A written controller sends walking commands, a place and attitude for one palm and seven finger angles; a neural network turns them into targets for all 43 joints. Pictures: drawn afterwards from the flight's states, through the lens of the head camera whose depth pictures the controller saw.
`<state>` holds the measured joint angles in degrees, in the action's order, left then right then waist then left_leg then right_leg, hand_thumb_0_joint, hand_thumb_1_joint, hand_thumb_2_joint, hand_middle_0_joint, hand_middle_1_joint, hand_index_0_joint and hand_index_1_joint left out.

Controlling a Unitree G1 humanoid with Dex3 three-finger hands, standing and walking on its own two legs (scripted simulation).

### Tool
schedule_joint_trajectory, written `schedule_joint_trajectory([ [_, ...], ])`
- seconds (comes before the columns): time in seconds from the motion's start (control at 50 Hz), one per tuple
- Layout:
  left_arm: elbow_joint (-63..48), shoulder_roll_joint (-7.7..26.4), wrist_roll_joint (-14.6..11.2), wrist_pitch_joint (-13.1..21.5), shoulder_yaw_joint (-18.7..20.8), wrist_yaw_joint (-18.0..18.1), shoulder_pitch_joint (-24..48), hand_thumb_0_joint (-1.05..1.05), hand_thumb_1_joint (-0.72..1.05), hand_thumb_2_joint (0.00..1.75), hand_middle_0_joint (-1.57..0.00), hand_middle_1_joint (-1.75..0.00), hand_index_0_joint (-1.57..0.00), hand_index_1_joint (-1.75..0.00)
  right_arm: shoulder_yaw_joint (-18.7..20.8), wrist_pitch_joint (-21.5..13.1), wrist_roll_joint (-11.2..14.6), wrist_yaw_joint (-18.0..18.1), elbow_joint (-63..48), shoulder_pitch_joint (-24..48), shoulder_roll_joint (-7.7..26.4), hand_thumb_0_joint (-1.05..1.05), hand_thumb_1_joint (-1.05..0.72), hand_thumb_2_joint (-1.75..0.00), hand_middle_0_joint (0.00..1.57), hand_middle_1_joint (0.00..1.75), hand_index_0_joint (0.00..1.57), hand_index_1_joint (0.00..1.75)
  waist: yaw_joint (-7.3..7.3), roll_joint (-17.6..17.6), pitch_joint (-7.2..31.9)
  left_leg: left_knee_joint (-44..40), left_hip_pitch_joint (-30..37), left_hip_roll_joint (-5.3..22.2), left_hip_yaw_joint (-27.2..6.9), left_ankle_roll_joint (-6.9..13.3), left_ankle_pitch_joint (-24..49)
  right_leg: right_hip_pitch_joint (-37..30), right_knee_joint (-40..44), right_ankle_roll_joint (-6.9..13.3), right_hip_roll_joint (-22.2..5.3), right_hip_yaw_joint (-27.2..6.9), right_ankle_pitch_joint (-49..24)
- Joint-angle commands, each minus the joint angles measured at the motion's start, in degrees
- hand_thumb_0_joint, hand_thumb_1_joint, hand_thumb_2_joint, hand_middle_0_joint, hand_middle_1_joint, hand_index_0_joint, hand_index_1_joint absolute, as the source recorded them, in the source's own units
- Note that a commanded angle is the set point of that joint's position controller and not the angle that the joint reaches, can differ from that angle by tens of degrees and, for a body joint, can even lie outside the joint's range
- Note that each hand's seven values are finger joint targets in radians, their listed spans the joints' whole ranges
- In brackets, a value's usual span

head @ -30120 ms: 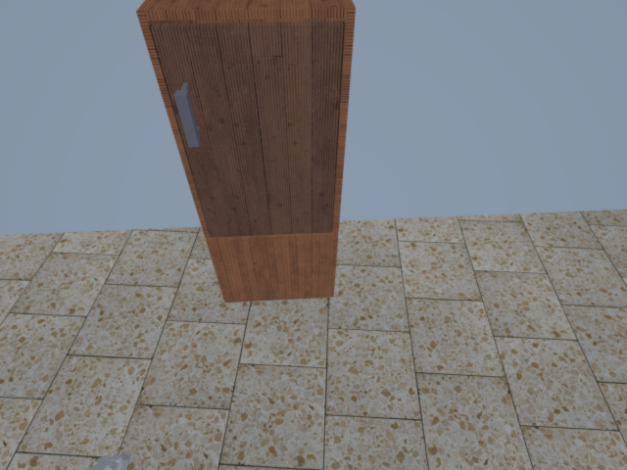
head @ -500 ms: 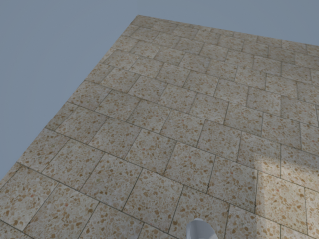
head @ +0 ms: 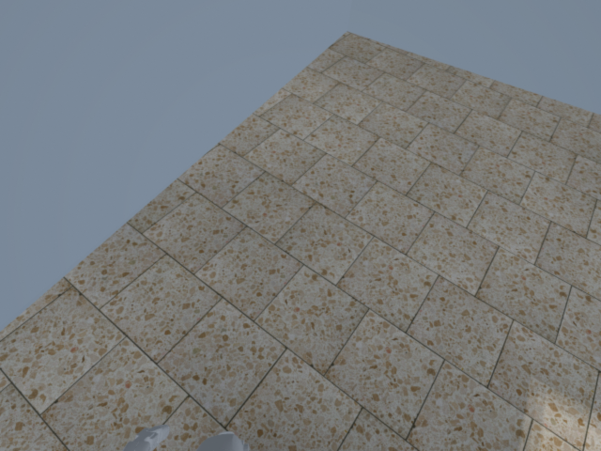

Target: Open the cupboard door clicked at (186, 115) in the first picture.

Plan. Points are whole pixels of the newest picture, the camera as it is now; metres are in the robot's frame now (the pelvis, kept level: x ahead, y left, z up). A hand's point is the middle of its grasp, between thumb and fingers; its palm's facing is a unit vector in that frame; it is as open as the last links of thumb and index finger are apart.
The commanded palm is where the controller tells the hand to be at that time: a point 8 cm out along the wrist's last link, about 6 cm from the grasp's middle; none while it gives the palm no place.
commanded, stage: turn to face it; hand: left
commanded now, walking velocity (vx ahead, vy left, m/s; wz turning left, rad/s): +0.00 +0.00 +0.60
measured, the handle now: out of the picture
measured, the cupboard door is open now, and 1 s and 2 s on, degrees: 50 50 50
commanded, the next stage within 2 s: none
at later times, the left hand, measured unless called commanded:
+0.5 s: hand out of the picture +0.09 +0.18 -0.14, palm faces +0.26 -0.91 -0.33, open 7.4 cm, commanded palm none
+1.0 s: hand out of the picture -0.04 +0.15 -0.18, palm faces +0.61 -0.76 -0.25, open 7.4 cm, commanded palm none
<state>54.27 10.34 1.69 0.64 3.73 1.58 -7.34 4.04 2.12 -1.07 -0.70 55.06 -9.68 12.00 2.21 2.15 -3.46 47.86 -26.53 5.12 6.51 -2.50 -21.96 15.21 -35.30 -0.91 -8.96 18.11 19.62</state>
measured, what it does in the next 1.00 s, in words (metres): steps on the spot, turning left: left foot, then right foot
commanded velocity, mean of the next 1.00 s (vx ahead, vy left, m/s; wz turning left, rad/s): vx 0.00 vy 0.00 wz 0.60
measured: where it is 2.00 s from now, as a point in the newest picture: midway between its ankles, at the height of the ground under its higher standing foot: outside the picture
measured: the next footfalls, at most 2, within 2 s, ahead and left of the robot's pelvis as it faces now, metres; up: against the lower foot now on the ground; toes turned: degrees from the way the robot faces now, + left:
left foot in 0.04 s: +0.08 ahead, +0.12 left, +0.00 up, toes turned +10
right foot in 0.44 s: +0.12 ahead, -0.15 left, +0.00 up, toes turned +11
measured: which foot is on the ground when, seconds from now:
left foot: up 0.00-0.02, down 0.04-0.44, up 0.46-0.88, down 0.90-1.00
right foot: down 0.00-0.04, up 0.06-0.42, down 0.44-0.90, up 0.92-1.00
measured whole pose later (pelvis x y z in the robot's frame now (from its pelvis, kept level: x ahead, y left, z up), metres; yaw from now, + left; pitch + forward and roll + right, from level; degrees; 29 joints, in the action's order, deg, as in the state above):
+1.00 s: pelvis +0.05 -0.05 +0.00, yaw +36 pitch +1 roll +0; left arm 54.7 14.6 1.2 -3.6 4.4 1.1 -12.4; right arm 3.2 1.5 -1.3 -0.7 51.5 -5.3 12.5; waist -0.6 3.1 -5.6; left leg 34.9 -17.5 0.2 4.0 2.1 -18.7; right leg 24.9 -61.2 -3.8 -7.5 6.7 30.5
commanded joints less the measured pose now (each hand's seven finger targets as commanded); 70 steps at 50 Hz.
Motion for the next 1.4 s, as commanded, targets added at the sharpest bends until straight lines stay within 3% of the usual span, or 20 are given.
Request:
schedule_joint_trajectory([
  [0.0, -4.5, 8.0, -0.7, -0.4, 2.3, -0.5, -2.4, 0.00, 0.90, 0.90, -0.20, -0.30, -0.20, -0.30, 1.6, -1.1, -0.5, -0.6, -1.9, -11.8, 7.7, 0.00, -0.90, -0.90, 0.20, 0.30, 0.20, 0.30, 3.22, -11.2, 7.8, -21.8, 18.0, 3.6, -8.9, 3.2, 19.4, 7.0, -10.7, -0.2, -7.2, -3.0, -7.6],
  [0.02, -7.3, 4.5, -1.2, -0.8, 1.2, -0.8, -1.0, 0.00, 0.90, 0.90, -0.20, -0.30, -0.20, -0.30, 3.1, -1.6, -0.8, 0.0, -2.5, -13.8, 15.0, 0.00, -0.90, -0.90, 0.20, 0.30, 0.20, 0.30, 4.45, -28.3, 8.0, -27.6, 21.6, 19.3, -31.4, 12.2, 41.2, 21.1, -26.4, -4.8, 2.0, -5.4, 21.8],
  [0.04, -8.7, 6.3, -0.5, -1.3, 0.9, -0.5, 2.3, 0.00, 0.90, 0.90, -0.20, -0.30, -0.20, -0.30, 3.1, -1.3, -0.6, 0.6, -2.0, -14.7, 16.4, 0.00, -0.90, -0.90, 0.20, 0.30, 0.20, 0.30, 4.94, -20.3, 10.4, -27.6, 21.8, 22.2, -32.3, 16.0, 40.1, 21.7, -33.8, -3.3, 2.5, -14.5, 20.1],
  [0.16, -5.0, 6.5, -0.5, -1.2, 1.3, -1.2, -2.2, 0.00, 0.90, 0.90, -0.20, -0.30, -0.20, -0.30, 1.6, -2.7, -0.1, 2.0, -5.9, -3.9, 11.5, 0.00, -0.90, -0.90, 0.20, 0.30, 0.20, 0.30, -1.26, -10.3, 10.8, -23.7, 22.6, 9.1, -15.1, 10.3, 45.2, 21.5, -34.3, -4.7, 3.4, -18.0, 2.0],
  [0.36, -5.9, 6.8, -1.3, -1.1, 0.8, -0.8, -4.9, 0.00, 0.90, 0.90, -0.20, -0.30, -0.20, -0.30, 2.8, -0.7, -0.4, 1.1, -6.5, 0.4, 13.0, 0.00, -0.90, -0.90, 0.20, 0.30, 0.20, 0.30, -2.62, -11.5, 7.6, -22.6, 10.9, 6.9, -21.1, 10.0, 28.3, 1.4, -1.5, -3.6, 8.4, -15.2, 0.5],
  [0.4, -4.7, 11.2, -0.7, 0.0, 1.9, -0.3, -10.8, 0.00, 0.90, 0.90, -0.20, -0.30, -0.20, -0.30, 2.6, -0.6, 0.6, 0.7, -7.4, 1.7, 9.4, 0.00, -0.90, -0.90, 0.20, 0.30, 0.20, 0.30, -5.54, -0.1, 9.6, -12.9, -0.8, -0.5, -16.4, 4.3, 10.3, -14.2, 15.8, -1.9, 0.3, -21.6, -8.0],
  [0.42, -4.9, 17.6, 0.2, 0.3, 3.0, 0.3, -11.0, 0.00, 0.90, 0.90, -0.20, -0.30, -0.20, -0.30, 1.9, -0.6, 0.8, 0.4, -8.6, 1.1, 5.1, 0.00, -0.90, -0.90, 0.20, 0.30, 0.20, 0.30, -6.01, 19.8, 8.5, 4.0, -10.6, -9.9, -6.3, -0.4, -12.7, -17.0, 19.9, 4.5, -17.0, -39.6, -14.8],
  [0.46, -6.4, 13.8, -0.5, 0.1, 1.8, 0.8, -6.5, 0.00, 0.90, 0.90, -0.20, -0.30, -0.20, -0.30, 2.8, 0.5, 0.2, -0.1, -7.4, 0.9, 8.0, 0.00, -0.90, -0.90, 0.20, 0.30, 0.20, 0.30, -3.35, 9.9, 5.2, 22.0, -7.7, -5.3, -11.6, 0.5, -10.1, -4.8, 19.5, 8.9, -18.2, -33.9, -15.7],
  [0.54, -7.6, 9.1, -0.7, 0.3, 0.5, 0.5, -1.5, 0.00, 0.90, 0.90, -0.20, -0.30, -0.20, -0.30, 2.1, 1.6, 0.1, -1.0, -4.2, -0.4, 5.8, 0.00, -0.90, -0.90, 0.20, 0.30, 0.20, 0.30, -0.23, 11.6, 3.2, 25.3, -7.1, -3.0, -7.2, -1.6, 0.8, -4.2, 16.3, 4.7, -8.3, -17.3, -22.8],
  [0.76, -4.1, 12.4, 0.3, 0.3, 2.3, 0.4, -10.2, 0.00, 0.90, 0.90, -0.20, -0.30, -0.20, -0.30, 0.4, 0.7, 0.6, -1.1, -6.2, 6.8, 3.3, 0.00, -0.90, -0.90, 0.20, 0.30, 0.20, 0.30, -5.04, 10.0, 5.5, -3.8, 0.0, -3.1, -0.5, -0.7, -5.2, -15.5, 9.1, 7.0, -13.7, -11.5, -39.9],
  [0.84, -4.6, 13.3, -0.6, 0.0, 2.9, -0.3, -7.1, 0.00, 0.90, 0.90, -0.20, -0.30, -0.20, -0.30, 1.2, -0.2, 0.2, -0.8, -5.1, -0.5, 6.5, 0.00, -0.90, -0.90, 0.20, 0.30, 0.20, 0.30, -0.17, 5.0, 8.4, -20.7, 16.4, -4.2, 0.4, 1.5, 8.7, -6.8, -1.9, 2.6, -12.2, -6.2, -33.7],
  [0.86, -5.7, 11.2, -0.9, -0.2, 2.5, -0.6, -6.2, 0.00, 0.90, 0.90, -0.20, -0.30, -0.20, -0.30, 2.4, -0.7, -0.2, -0.6, -4.4, -4.5, 11.3, 0.00, -0.90, -0.90, 0.20, 0.30, 0.20, 0.30, 2.27, -6.4, 11.6, -25.1, 26.8, 4.4, -10.9, 5.1, 21.5, 4.0, -13.5, -0.8, -7.3, -4.1, -18.6],
  [0.88, -8.9, 7.1, -1.2, -0.5, 1.0, -0.9, -2.3, 0.00, 0.90, 0.90, -0.20, -0.30, -0.20, -0.30, 4.0, -0.7, -0.3, 0.0, -3.8, -8.6, 17.7, 0.00, -0.90, -0.90, 0.20, 0.30, 0.20, 0.30, 4.88, -21.9, 11.2, -26.6, 31.3, 19.0, -30.6, 13.8, 46.7, 19.5, -26.3, -4.4, 0.9, -6.7, 18.5],
  [0.92, -9.1, 8.6, -0.3, -1.9, 1.2, -0.2, 0.9, 0.00, 0.90, 0.90, -0.20, -0.30, -0.20, -0.30, 3.0, -0.5, -0.2, 0.8, -3.1, -7.5, 15.7, 0.00, -0.90, -0.90, 0.20, 0.30, 0.20, 0.30, 3.30, -14.1, 9.8, -26.6, 25.9, 17.1, -23.6, 15.2, 39.7, 20.1, -31.4, -3.0, 0.3, -16.3, 14.8],
  [1.02, -5.4, 7.9, -0.5, -2.2, 1.6, -1.3, -3.0, 0.00, 0.90, 0.90, -0.20, -0.30, -0.20, -0.30, 1.8, -1.5, -0.2, 1.6, -5.8, 0.2, 12.2, 0.00, -0.90, -0.90, 0.20, 0.30, 0.20, 0.30, -1.60, -9.1, 5.2, -27.6, 18.8, 8.1, -17.0, 10.9, 33.8, 17.8, -30.1, -4.3, 2.7, -17.4, 2.6],
  [1.24, -6.8, 7.3, -1.2, -1.0, 1.2, -0.7, -5.0, 0.00, 0.90, 0.90, -0.20, -0.30, -0.20, -0.30, 3.0, -0.5, -0.2, 1.1, -6.3, 1.5, 12.4, 0.00, -0.90, -0.90, 0.20, 0.30, 0.20, 0.30, -3.27, -11.7, 7.5, -21.2, 10.7, 4.4, -22.8, 9.3, 28.8, -2.3, 3.1, -3.3, 8.3, -14.8, -3.1],
  [1.26, -6.2, 9.2, -1.1, -0.3, 1.6, -0.5, -8.2, 0.00, 0.90, 0.90, -0.20, -0.30, -0.20, -0.30, 2.9, -0.6, 0.3, 1.0, -6.8, 2.1, 11.0, 0.00, -0.90, -0.90, 0.20, 0.30, 0.20, 0.30, -4.92, -7.8, 8.9, -17.4, 6.2, 1.8, -21.4, 6.8, 22.3, -10.4, 12.0, -2.9, 6.0, -16.8, -9.4],
  [1.3, -6.0, 17.5, 0.0, 0.2, 2.9, 0.4, -10.1, 0.00, 0.90, 0.90, -0.20, -0.30, -0.20, -0.30, 2.3, -0.7, 0.7, 0.6, -8.3, 1.5, 6.2, 0.00, -0.90, -0.90, 0.20, 0.30, 0.20, 0.30, -6.07, 17.0, 9.8, 9.0, -9.1, -9.8, -8.1, 0.0, -15.3, -17.3, 18.3, 7.9, -20.3, -39.8, -23.6],
  [1.32, -6.4, 15.7, -0.4, 0.1, 2.2, 0.6, -8.6, 0.00, 0.90, 0.90, -0.20, -0.30, -0.20, -0.30, 2.5, -0.1, 0.3, 0.4, -7.6, 1.3, 8.1, 0.00, -0.90, -0.90, 0.20, 0.30, 0.20, 0.30, -5.15, 11.3, 7.6, 18.9, -7.5, -6.5, -11.3, 0.7, -13.4, -10.6, 17.3, 10.3, -19.8, -35.1, -22.3],
  [1.38, -8.0, 9.7, -0.8, -0.1, 0.7, 0.7, -0.3, 0.00, 0.90, 0.90, -0.20, -0.30, -0.20, -0.30, 2.4, 1.4, 0.0, -0.5, -4.5, -0.4, 6.6, 0.00, -0.90, -0.90, 0.20, 0.30, 0.20, 0.30, -0.44, 10.5, 2.2, 25.8, -7.8, -3.3, -9.2, -1.0, -2.4, -5.7, 16.3, 6.3, -10.1, -21.1, -23.8],
])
